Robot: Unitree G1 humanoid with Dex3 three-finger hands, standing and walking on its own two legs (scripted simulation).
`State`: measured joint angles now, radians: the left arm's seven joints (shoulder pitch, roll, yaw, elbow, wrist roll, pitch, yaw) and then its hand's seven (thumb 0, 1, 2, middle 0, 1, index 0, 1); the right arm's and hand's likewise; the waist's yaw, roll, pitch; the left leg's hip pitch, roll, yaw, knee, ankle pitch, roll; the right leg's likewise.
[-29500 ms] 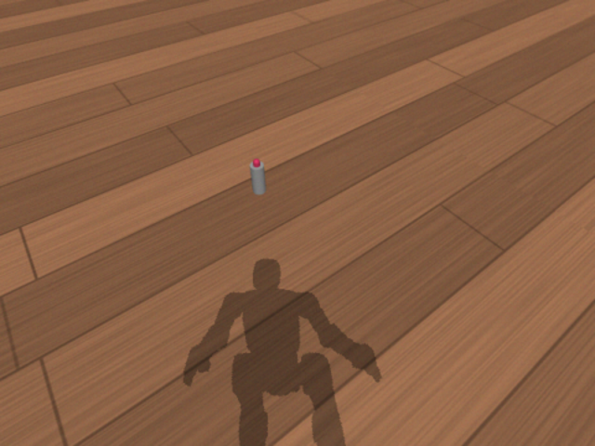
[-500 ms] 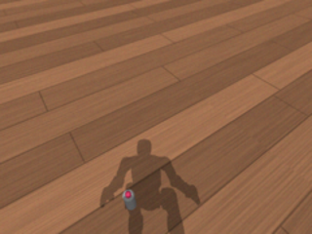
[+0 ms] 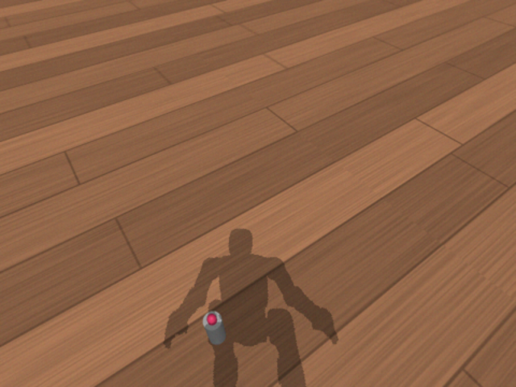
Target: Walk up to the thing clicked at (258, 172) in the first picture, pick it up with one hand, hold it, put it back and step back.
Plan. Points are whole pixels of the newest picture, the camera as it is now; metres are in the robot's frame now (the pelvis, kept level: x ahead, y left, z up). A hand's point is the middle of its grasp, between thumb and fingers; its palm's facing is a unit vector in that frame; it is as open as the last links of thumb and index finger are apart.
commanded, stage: stand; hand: left
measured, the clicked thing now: (214, 326) +0.44 +0.18 -0.68
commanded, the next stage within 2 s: step back in 1.08 s
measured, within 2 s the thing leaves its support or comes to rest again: neither
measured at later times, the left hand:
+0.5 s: hand out of the picture +0.09 +0.24 -0.16, palm faces -0.03 -0.94 -0.34, open 7.4 cm
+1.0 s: hand out of the picture +0.12 +0.25 -0.15, palm faces -0.03 -0.94 -0.33, open 7.4 cm
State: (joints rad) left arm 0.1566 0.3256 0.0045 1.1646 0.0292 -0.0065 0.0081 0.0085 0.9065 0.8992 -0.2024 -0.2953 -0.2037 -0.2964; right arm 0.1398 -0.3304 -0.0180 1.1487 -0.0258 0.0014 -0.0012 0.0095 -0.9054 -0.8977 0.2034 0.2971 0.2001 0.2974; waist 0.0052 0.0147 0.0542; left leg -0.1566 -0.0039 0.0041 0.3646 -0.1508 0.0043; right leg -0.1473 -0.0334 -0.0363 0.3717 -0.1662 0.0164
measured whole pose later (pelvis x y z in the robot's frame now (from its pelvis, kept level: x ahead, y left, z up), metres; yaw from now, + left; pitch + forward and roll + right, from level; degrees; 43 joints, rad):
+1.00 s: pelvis +0.03 +0.00 +0.00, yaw -1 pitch -2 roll +0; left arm 0.09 0.33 0.01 1.16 0.02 -0.01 0.00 0.01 0.91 0.90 -0.20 -0.30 -0.20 -0.30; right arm 0.09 -0.34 0.00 1.15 -0.02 -0.01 -0.01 0.01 -0.90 -0.90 0.20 0.30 0.20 0.30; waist 0.00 0.00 0.04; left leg -0.09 0.00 0.02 0.30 -0.17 0.00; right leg -0.08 -0.03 -0.02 0.31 -0.18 0.02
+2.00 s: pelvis -0.12 +0.04 -0.03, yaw -4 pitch -2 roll -1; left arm 0.12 0.35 0.08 0.87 0.03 0.04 0.01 0.01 0.91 0.90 -0.20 -0.30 -0.20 -0.30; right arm 0.12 -0.39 -0.06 0.87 -0.01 0.04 -0.02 0.01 -0.90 -0.90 0.21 0.30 0.20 0.30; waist -0.02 0.04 0.21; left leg -0.31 0.01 0.05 0.72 -0.37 0.04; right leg -0.26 0.07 0.04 0.64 -0.33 -0.03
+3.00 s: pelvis -0.40 +0.02 -0.02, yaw -5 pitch -1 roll +2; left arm 0.19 0.35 0.08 0.79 0.05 0.06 -0.01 0.01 0.90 0.90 -0.21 -0.30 -0.21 -0.30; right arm 0.21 -0.42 -0.05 0.85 -0.01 0.03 -0.04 0.01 -0.90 -0.90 0.21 0.30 0.20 0.30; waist 0.01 0.02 0.13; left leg -0.46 -0.11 -0.12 1.13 -0.46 -0.01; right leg -0.35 -0.01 0.02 0.62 -0.26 -0.04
